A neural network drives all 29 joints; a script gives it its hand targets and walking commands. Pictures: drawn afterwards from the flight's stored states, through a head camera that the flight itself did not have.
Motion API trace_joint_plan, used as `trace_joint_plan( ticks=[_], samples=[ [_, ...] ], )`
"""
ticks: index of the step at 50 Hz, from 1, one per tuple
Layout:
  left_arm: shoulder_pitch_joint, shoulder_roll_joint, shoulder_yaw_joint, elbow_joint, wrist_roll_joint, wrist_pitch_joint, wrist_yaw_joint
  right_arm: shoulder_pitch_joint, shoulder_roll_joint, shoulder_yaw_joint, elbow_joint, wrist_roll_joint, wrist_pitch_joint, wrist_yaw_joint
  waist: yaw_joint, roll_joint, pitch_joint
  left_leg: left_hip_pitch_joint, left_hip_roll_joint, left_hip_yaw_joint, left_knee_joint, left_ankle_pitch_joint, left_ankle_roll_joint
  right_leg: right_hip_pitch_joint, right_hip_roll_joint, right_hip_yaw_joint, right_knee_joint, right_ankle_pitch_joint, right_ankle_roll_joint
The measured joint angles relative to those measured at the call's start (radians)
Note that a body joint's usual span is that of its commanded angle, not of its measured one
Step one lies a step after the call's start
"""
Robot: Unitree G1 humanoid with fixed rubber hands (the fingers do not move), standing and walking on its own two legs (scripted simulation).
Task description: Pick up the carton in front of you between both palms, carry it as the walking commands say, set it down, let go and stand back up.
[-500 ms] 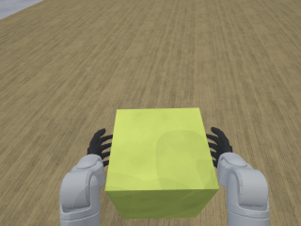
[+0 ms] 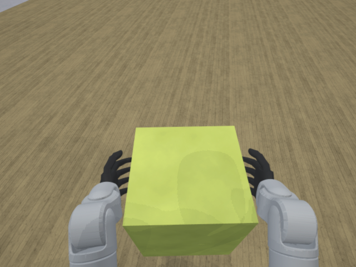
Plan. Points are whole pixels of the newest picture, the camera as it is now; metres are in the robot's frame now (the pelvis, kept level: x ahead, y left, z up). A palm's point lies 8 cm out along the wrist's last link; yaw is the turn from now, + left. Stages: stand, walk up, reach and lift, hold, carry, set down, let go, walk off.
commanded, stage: carry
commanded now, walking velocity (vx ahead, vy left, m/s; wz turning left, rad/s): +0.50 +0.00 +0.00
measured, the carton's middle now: (185, 195) +0.28 +0.00 +0.03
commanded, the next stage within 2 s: none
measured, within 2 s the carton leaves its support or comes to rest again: neither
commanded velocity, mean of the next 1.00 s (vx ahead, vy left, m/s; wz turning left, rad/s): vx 0.43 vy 0.00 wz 0.00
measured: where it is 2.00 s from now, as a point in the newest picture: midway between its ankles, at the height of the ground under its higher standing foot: (180, 177)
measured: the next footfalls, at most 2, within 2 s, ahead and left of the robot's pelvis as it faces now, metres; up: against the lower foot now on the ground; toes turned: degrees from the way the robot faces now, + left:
right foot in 0.04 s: +0.21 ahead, -0.11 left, +0.00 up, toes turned -12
left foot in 0.54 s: +0.55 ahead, +0.10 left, +0.00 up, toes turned +11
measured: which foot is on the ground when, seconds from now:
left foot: down 0.00-0.06, up 0.08-0.52, down 0.54-1.00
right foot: up 0.00-0.02, down 0.04-0.56, up 0.58-1.00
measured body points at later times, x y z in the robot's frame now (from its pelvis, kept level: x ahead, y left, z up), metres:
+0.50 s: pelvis +0.34 +0.00 +0.00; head +0.34 -0.01 +0.45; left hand +0.62 +0.14 +0.09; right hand +0.61 -0.16 +0.09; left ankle +0.49 +0.11 -0.71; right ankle +0.17 -0.10 -0.73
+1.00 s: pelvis +0.67 -0.01 +0.00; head +0.68 +0.00 +0.45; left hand +0.95 +0.14 +0.09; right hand +0.95 -0.16 +0.09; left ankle +0.51 +0.09 -0.73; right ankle +0.83 -0.12 -0.72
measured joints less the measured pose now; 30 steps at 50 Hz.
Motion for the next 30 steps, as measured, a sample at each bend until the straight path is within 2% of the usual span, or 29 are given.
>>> trace_joint_plan(
  ticks=[1,2,3,4,6,8,11,16,20,25,27,28,30],
  samples=[
    [-0.009,-0.001,0.003,0.005,-0.001,0.005,0.000,-0.005,0.000,-0.003,-0.001,-0.003,0.008,0.000,0.001,0.004,-0.003,0.011,0.010,-0.007,0.053,-0.048,-0.011,0.038,0.013,-0.019,-0.031,-0.016,-0.004],
    [-0.019,-0.002,0.003,0.022,-0.002,0.004,0.000,-0.013,-0.002,-0.011,0.004,-0.005,0.013,0.000,0.008,0.022,-0.004,-0.005,0.035,-0.015,0.153,-0.103,-0.016,0.059,0.029,-0.034,-0.022,-0.041,-0.028],
    [-0.033,-0.004,0.004,0.050,-0.001,-0.002,0.000,-0.023,0.001,-0.025,0.019,-0.007,0.016,0.000,0.013,0.041,0.001,-0.064,0.065,-0.033,0.314,-0.102,-0.010,0.057,0.037,-0.046,0.027,-0.076,-0.055],
    [-0.045,-0.006,0.006,0.079,0.000,-0.005,0.000,-0.028,0.002,-0.037,0.034,-0.009,0.018,0.000,0.018,0.043,0.008,-0.149,0.065,-0.079,0.503,-0.087,-0.002,0.060,0.036,-0.051,0.057,-0.108,-0.073],
    [-0.052,-0.007,0.010,0.114,0.000,-0.005,0.000,-0.031,0.003,-0.044,0.058,-0.014,0.024,0.000,0.019,0.033,0.031,-0.318,0.037,-0.142,0.801,-0.054,0.021,0.104,0.029,-0.054,0.034,-0.129,-0.081],
    [-0.041,-0.006,0.014,0.119,-0.002,-0.006,0.000,-0.030,0.002,-0.036,0.070,-0.018,0.026,0.001,0.017,0.025,0.049,-0.452,0.032,-0.148,0.912,0.011,0.040,0.164,0.030,-0.052,-0.030,-0.131,-0.073],
    [-0.024,-0.003,0.020,0.096,-0.006,-0.014,0.000,-0.030,0.003,-0.020,0.070,-0.019,0.014,0.001,0.016,0.013,0.065,-0.592,0.046,-0.132,0.867,0.101,0.046,0.250,0.033,-0.041,-0.121,-0.134,-0.063],
    [-0.013,-0.002,0.022,0.046,-0.016,-0.028,-0.001,-0.023,0.002,0.000,0.030,-0.020,-0.003,0.000,0.011,0.006,0.053,-0.711,0.062,-0.107,0.652,0.211,0.022,0.389,0.040,-0.021,-0.230,-0.169,-0.047],
    [-0.017,-0.002,0.016,0.026,-0.014,-0.019,-0.004,-0.020,0.002,-0.001,0.000,-0.018,0.005,-0.001,0.003,0.006,0.026,-0.721,0.055,-0.072,0.456,0.291,0.018,0.504,0.044,-0.014,-0.280,-0.228,-0.020],
    [-0.022,-0.003,0.009,0.042,-0.002,0.002,-0.007,-0.017,0.001,-0.011,0.011,-0.015,0.024,-0.001,0.003,-0.001,-0.002,-0.647,0.016,-0.010,0.274,0.353,0.048,0.644,0.037,-0.002,-0.275,-0.351,0.031],
    [-0.023,-0.002,0.015,0.052,0.003,0.008,-0.007,-0.026,0.002,-0.013,0.035,-0.014,0.026,-0.001,0.002,-0.015,-0.003,-0.580,-0.009,0.023,0.224,0.346,0.072,0.656,0.013,0.013,-0.158,-0.445,0.051],
    [-0.027,-0.002,0.026,0.067,0.005,0.006,-0.007,-0.033,0.004,-0.011,0.064,-0.014,0.015,0.000,-0.003,-0.039,0.001,-0.580,-0.021,0.037,0.269,0.321,0.101,0.612,-0.020,0.024,-0.018,-0.462,0.052],
    [-0.028,-0.002,0.043,0.097,0.008,0.002,-0.008,-0.047,0.006,-0.010,0.119,-0.015,0.001,0.000,-0.011,-0.045,0.021,-0.567,-0.020,0.046,0.319,0.244,0.128,0.443,-0.019,0.103,0.360,-0.440,0.038]
  ],
)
